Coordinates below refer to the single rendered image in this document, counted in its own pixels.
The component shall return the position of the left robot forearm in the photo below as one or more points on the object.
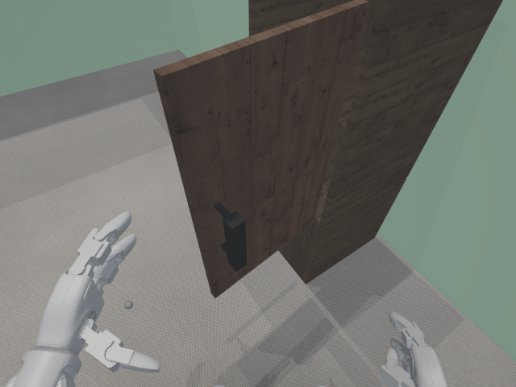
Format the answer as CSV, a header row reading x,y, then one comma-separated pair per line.
x,y
46,367

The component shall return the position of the handle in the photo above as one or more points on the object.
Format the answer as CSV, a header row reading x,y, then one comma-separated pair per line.
x,y
235,236

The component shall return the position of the robot right hand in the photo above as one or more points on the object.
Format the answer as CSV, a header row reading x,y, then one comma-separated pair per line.
x,y
421,366

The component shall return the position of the robot left hand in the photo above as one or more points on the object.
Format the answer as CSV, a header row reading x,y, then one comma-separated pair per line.
x,y
78,292

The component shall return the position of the cupboard door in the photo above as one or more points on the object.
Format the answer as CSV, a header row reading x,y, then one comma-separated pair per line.
x,y
253,125

